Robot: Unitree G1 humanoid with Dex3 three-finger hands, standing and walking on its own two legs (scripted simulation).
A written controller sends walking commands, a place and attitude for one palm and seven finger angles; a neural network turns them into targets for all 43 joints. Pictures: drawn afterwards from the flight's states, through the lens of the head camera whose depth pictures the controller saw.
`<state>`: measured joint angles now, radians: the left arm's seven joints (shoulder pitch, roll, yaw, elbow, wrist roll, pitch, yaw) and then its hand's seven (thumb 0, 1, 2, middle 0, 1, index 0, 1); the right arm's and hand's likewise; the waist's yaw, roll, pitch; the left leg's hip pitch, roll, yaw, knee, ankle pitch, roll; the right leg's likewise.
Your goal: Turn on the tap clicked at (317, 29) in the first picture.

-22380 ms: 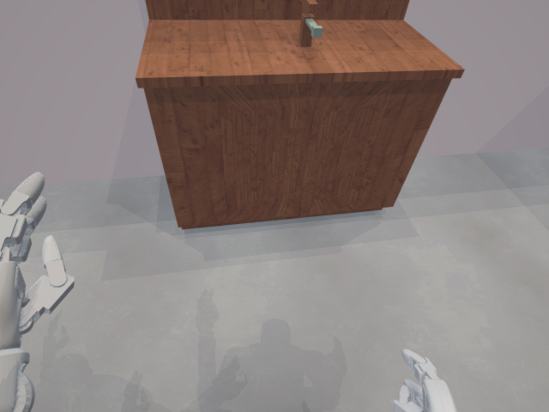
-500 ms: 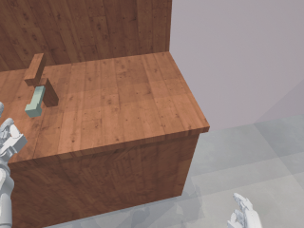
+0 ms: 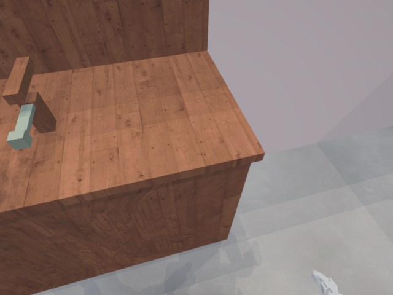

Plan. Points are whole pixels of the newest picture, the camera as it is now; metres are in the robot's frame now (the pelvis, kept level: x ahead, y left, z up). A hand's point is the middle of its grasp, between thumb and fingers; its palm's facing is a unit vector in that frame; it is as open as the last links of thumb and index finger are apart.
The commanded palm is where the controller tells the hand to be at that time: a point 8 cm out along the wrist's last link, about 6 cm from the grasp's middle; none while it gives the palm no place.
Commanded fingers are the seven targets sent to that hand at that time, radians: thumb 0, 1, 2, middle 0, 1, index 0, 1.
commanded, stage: reach beside the lever's end, fingers flat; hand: left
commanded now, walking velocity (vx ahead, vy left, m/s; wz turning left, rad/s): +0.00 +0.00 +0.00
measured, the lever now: (20, 139) +0.36 +0.38 +0.12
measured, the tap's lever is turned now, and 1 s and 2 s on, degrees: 0 0 11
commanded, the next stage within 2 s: push the lever round in 0.52 s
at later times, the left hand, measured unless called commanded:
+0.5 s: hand out of the picture +0.32 +0.42 +0.10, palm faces +0.53 -0.84 -0.11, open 7.8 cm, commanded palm +0.27 +0.45 +0.11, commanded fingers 0.00 0.90 0.90 -0.15 -0.15 -0.15 -0.15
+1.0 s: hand out of the picture +0.31 +0.39 +0.11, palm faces +0.56 -0.82 -0.11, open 7.8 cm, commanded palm +0.26 +0.42 +0.11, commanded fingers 0.00 0.90 0.90 -0.15 -0.15 -0.15 -0.15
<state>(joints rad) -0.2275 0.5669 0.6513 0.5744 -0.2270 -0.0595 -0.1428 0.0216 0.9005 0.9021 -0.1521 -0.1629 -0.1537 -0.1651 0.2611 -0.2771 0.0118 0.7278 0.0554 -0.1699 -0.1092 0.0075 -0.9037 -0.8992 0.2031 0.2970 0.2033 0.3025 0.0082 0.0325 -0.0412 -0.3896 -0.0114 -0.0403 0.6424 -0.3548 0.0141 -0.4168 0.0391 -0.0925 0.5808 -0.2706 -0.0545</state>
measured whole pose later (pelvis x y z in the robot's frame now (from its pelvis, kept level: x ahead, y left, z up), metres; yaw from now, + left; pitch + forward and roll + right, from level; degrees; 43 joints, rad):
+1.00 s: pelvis +0.01 +0.02 +0.00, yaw +0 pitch +6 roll -2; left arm -0.14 0.46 0.59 0.39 -0.22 -0.03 -0.07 0.02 0.90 0.90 -0.15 -0.15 -0.15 -0.15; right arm 0.25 -0.24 0.01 0.68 0.04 -0.13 -0.09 0.01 -0.90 -0.90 0.20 0.30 0.21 0.30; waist 0.03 0.03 -0.06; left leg -0.37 -0.03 -0.03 0.62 -0.36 0.04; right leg -0.39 0.02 -0.08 0.56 -0.27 -0.03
